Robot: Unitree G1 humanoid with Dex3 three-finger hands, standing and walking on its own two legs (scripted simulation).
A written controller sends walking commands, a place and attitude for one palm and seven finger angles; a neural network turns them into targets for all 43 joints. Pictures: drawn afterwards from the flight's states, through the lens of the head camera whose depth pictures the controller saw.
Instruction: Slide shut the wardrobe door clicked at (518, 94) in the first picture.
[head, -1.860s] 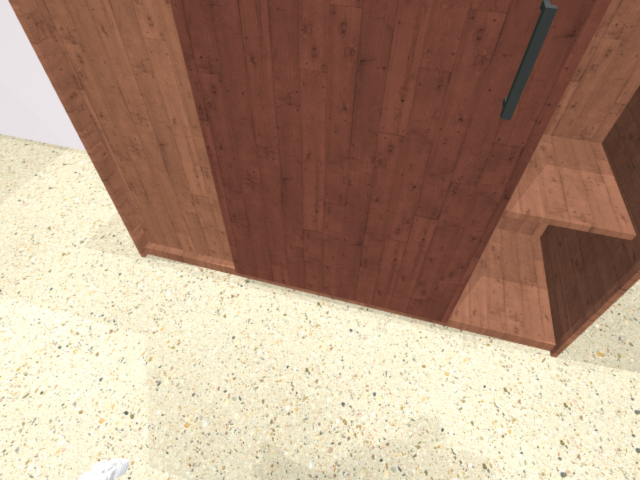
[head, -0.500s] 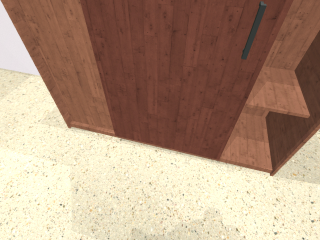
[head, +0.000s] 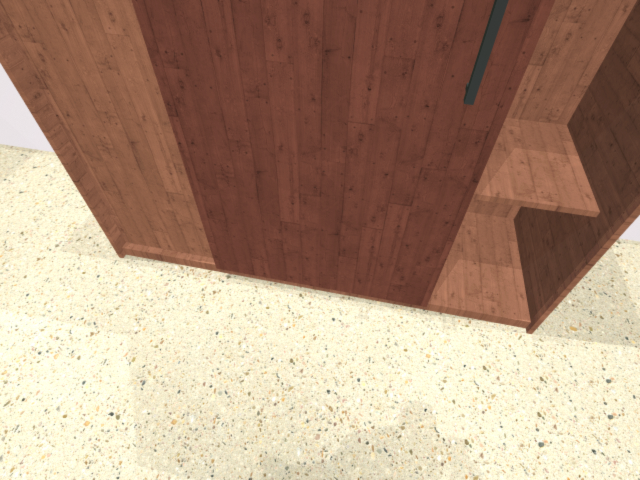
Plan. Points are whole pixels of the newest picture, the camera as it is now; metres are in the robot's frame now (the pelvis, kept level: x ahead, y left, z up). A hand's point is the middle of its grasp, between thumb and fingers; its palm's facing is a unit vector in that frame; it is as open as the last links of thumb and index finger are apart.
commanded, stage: turn to face it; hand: left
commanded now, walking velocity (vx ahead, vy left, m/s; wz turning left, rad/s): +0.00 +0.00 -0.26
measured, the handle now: (483, 48) +0.79 -0.24 +0.18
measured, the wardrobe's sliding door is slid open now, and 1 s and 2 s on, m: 0.36 0.36 0.36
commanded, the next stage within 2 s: take the last steps up to it in 0.18 s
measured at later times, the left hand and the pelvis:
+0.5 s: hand out of the picture +0.08 +0.18 -0.17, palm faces -0.15 -0.97 -0.22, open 7.4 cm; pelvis +0.00 -0.01 -0.01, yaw -9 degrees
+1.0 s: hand out of the picture +0.15 +0.13 -0.20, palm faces -0.22 -0.97 -0.07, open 7.4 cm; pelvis +0.14 -0.03 -0.01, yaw -15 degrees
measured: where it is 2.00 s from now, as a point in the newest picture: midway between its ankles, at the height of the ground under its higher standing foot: (383, 458)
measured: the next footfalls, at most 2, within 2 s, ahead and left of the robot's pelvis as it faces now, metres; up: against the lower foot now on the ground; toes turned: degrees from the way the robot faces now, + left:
left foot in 0.90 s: +0.22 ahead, +0.04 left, +0.00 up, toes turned -4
right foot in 1.40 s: +0.37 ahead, -0.30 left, +0.00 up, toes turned -25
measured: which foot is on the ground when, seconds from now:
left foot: down 0.00-0.56, up 0.58-0.88, down 0.90-1.00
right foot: down 0.00-0.90, up 0.92-1.00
